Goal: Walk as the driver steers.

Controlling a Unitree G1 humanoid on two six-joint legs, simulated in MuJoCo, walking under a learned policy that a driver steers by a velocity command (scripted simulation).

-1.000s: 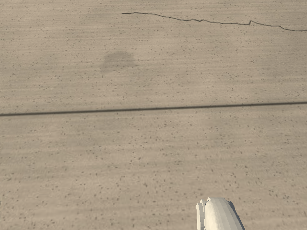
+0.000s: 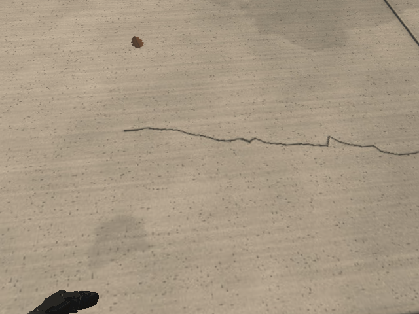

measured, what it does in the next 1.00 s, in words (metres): walks ahead: right foot, then left foot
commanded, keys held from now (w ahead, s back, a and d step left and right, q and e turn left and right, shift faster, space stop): w+q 0.32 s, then w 0.28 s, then w+e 0.40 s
